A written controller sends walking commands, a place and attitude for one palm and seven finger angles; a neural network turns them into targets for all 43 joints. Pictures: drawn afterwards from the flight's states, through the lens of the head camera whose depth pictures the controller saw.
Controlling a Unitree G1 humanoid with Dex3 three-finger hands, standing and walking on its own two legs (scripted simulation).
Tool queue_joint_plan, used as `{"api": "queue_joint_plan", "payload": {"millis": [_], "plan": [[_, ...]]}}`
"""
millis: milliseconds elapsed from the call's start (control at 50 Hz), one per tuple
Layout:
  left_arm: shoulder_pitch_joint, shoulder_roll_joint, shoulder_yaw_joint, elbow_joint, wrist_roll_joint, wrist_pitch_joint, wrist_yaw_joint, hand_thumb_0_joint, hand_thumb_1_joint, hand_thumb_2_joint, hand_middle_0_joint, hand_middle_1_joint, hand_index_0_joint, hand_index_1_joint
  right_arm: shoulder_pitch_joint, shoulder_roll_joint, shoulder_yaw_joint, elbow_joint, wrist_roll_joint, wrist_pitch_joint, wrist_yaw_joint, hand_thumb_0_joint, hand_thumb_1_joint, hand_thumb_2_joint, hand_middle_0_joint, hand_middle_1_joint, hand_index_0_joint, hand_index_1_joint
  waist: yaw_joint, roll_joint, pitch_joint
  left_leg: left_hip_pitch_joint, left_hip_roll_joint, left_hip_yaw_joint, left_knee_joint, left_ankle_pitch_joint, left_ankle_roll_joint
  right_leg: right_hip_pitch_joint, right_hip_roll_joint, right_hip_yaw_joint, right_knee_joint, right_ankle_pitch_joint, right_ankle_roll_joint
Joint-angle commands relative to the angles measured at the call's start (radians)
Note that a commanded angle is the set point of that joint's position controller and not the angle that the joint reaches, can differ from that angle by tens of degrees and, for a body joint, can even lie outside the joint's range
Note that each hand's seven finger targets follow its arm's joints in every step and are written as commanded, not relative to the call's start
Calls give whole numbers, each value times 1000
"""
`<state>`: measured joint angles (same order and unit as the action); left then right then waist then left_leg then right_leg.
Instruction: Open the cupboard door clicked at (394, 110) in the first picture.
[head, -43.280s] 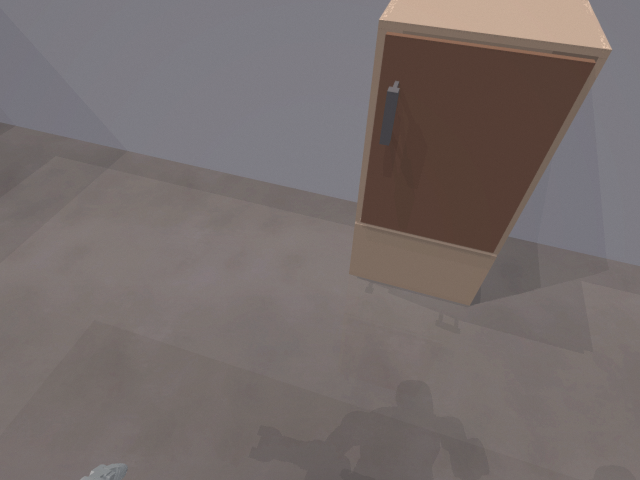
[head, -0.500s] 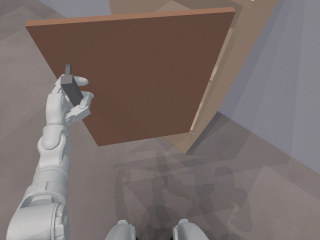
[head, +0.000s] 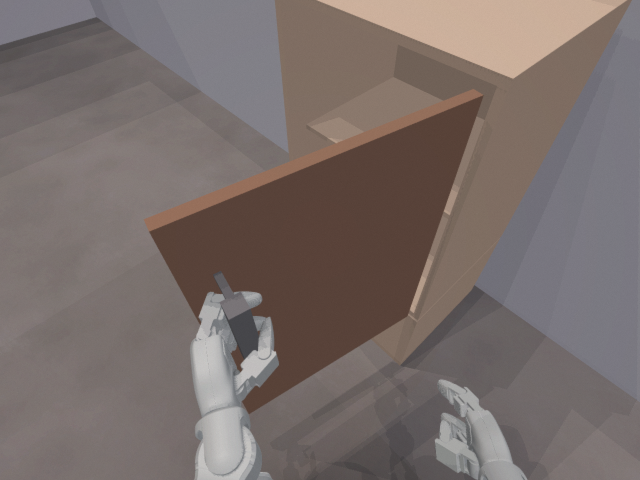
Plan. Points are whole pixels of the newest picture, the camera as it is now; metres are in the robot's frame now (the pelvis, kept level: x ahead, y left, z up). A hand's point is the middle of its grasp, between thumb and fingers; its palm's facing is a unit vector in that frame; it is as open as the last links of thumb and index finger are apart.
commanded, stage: pull the door open along its arc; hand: left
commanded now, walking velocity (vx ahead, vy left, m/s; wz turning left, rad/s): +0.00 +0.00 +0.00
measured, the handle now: (238, 320) +0.30 +0.12 +0.04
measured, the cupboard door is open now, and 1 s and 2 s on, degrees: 79 81 83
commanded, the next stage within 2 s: open thumb and fingers to let go in 0.04 s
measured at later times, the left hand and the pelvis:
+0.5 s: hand (278, 357) +0.26 +0.06 +0.04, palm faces +0.37 -0.93 -0.01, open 9.2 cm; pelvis -0.01 -0.03 -0.01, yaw +2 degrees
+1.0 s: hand (273, 362) +0.25 +0.07 +0.04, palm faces +0.28 -0.96 -0.01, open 14.4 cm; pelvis -0.02 +0.01 -0.01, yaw +1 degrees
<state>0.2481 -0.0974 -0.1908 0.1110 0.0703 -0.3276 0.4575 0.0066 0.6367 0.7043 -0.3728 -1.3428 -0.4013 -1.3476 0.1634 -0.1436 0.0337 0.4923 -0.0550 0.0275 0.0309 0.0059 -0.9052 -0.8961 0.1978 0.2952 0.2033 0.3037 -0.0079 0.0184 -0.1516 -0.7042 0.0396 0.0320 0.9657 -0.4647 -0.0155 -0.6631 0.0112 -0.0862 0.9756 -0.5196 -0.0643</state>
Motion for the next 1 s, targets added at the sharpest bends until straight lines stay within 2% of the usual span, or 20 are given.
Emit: {"api": "queue_joint_plan", "payload": {"millis": [0, 40, 80, 120, 140, 200, 240, 300, 400, 460, 480, 520, 560, 700, 760, 780, 820, 900, 920, 980], "plan": [[2, 33, 54, -273, 22, -78, 53, 0, 900, 900, -400, -1350, -400, -1350, -26, -104, -43, -122, -7, -55, -17, 0, -900, -900, 200, 300, 200, 300, 10, -75, -137, 68, -55, -33, -60, 256, 23, 148, -24, 105, -165, 496, 56], [-24, -5, 14, -259, 24, -82, 55, 0, 900, 900, -400, -1350, -400, -1350, -38, -102, -41, -117, -11, -72, -17, 0, -900, -900, 200, 300, 200, 300, 2, -68, -141, 51, -58, -37, -39, 222, 21, 122, -38, 120, -168, 469, 64], [-60, -36, -20, -249, 18, -88, 54, 0, 900, 900, -400, -1350, -400, -1350, -43, -105, -41, -110, -12, -91, -18, 0, -900, -900, 200, 300, 200, 300, -12, -103, -149, 30, -60, -47, -19, 202, 20, 119, -55, 147, -179, 470, 76], [-149, -72, -74, -253, 23, -89, 57, 0, 900, 900, -400, -1350, -400, -1350, -43, -109, -42, -98, -13, -108, -17, 0, -900, -900, 200, 300, 200, 300, -37, -108, -156, 14, -62, -54, 3, 181, 22, 98, -69, 170, -187, 444, 82], [-149, -40, -47, -247, 27, -92, 59, 0, 830, 870, -395, -1342, -395, -1342, -35, -112, -48, -93, -11, -112, -20, 0, -900, -900, 200, 300, 200, 300, -30, -113, -167, 7, -61, -57, 7, 178, 20, 102, -73, 177, -187, 431, 81], [-154, -28, -45, -236, 22, -90, 48, 0, 620, 780, -380, -1320, -380, -1320, -28, -117, -53, -90, -9, -118, -25, 0, -900, -900, 200, 300, 200, 300, -27, -148, -196, -15, -64, -59, 8, 170, 22, 137, -88, 204, -199, 441, 89], [-149, -13, -37, -245, 19, -90, 40, 0, 480, 720, -370, -1305, -370, -1305, -22, -121, -58, -88, -6, -115, -28, 0, -900, -900, 200, 300, 200, 300, -18, -137, -229, -23, -65, -57, 6, 179, 20, 167, -97, 215, -192, 472, 91], [-127, -4, -26, -221, 8, -82, 26, 0, 270, 630, -355, -1283, -355, -1283, -14, -125, -60, -88, -2, -113, -32, 0, -900, -900, 200, 300, 200, 300, -15, -169, -214, -44, -65, -59, 5, 174, 21, 186, -104, 227, -201, 498, 99], [-161, 12, -6, -224, -4, -97, 18, 0, -80, 480, -330, -1245, -330, -1245, -19, -129, -64, -82, 0, -110, -35, 0, -900, -900, 200, 300, 200, 300, -13, -158, -197, -47, -63, -60, 3, 153, 23, 162, -102, 228, -211, 411, 92], [-176, -10, -22, -204, -4, -100, 25, 0, -290, 390, -315, -1222, -315, -1222, -20, -129, -63, -83, -1, -115, -33, 0, -900, -900, 200, 300, 200, 300, -17, -146, -183, -37, -64, -58, 0, 140, 25, 129, -98, 214, -213, 364, 91], [-192, 8, -5, -208, -3, -104, 31, 0, -360, 360, -310, -1215, -310, -1215, -20, -130, -65, -80, -1, -115, -33, 0, -900, -900, 200, 300, 200, 300, -14, -148, -194, -36, -62, -59, 1, 143, 24, 130, -96, 213, -208, 358, 88], [-176, -6, -17, -205, 2, -99, 36, 0, -500, 300, -300, -1200, -300, -1200, -22, -127, -64, -87, -2, -116, -32, 0, -900, -900, 200, 300, 200, 300, -7, -132, -205, -31, -63, -56, -2, 151, 25, 131, -93, 205, -200, 363, 84], [-178, -7, -19, -208, 8, -99, 42, 0, -500, 300, -300, -1200, -300, -1200, -17, -129, -65, -87, 0, -116, -32, 0, -900, -900, 200, 300, 200, 300, -9, -129, -209, -17, -63, -54, -6, 156, 26, 126, -86, 191, -194, 363, 81], [-175, -45, -52, -215, 19, -78, 61, 0, -500, 300, -242, -850, -242, -850, -16, -128, -59, -105, -2, -120, -29, 0, -900, -900, 200, 300, 200, 300, -8, -125, -198, 28, -60, -53, -23, 178, 31, 85, -53, 118, -166, 353, 64], [-171, -49, -50, -224, 18, -73, 71, 0, -500, 300, -217, -700, -217, -700, -25, -126, -55, -110, -3, -120, -26, 0, -900, -900, 200, 300, 200, 300, 0, -87, -204, 43, -60, -50, -27, 178, 29, 69, -43, 101, -154, 325, 56], [-178, -64, -65, -213, 20, -67, 74, 0, -500, 300, -208, -650, -208, -650, -29, -125, -51, -112, -3, -121, -25, 0, -900, -900, 200, 300, 200, 300, -6, -82, -190, 49, -60, -49, -30, 173, 31, 51, -37, 87, -152, 305, 53], [-179, -68, -58, -196, 16, -57, 80, 0, -500, 300, -192, -550, -192, -550, -32, -125, -49, -113, -4, -120, -24, 0, -900, -900, 200, 300, 200, 300, -3, -108, -178, 43, -59, -53, -32, 174, 31, 44, -30, 76, -148, 291, 50], [-211, -86, -75, -213, 27, -42, 93, 0, -500, 300, -158, -350, -158, -350, -36, -126, -46, -115, -3, -117, -20, 0, -900, -900, 200, 300, 200, 300, -2, -60, -183, 62, -57, -58, -37, 183, 30, 22, -17, 51, -129, 268, 38], [-213, -90, -71, -198, 24, -37, 96, 0, -500, 300, -150, -300, -150, -300, -41, -125, -46, -114, -5, -116, -20, 0, -900, -900, 200, 300, 200, 300, -4, -83, -185, 59, -57, -58, -35, 178, 31, 16, -17, 49, -128, 261, 40], [-246, -95, -78, -203, 23, -30, 102, 0, -500, 300, -150, -300, -150, -300, -51, -126, -45, -114, -4, -115, -19, 0, -900, -900, 200, 300, 200, 300, -7, -78, -187, 61, -56, -59, -35, 153, 30, 0, -14, 47, -132, 215, 39]]}}
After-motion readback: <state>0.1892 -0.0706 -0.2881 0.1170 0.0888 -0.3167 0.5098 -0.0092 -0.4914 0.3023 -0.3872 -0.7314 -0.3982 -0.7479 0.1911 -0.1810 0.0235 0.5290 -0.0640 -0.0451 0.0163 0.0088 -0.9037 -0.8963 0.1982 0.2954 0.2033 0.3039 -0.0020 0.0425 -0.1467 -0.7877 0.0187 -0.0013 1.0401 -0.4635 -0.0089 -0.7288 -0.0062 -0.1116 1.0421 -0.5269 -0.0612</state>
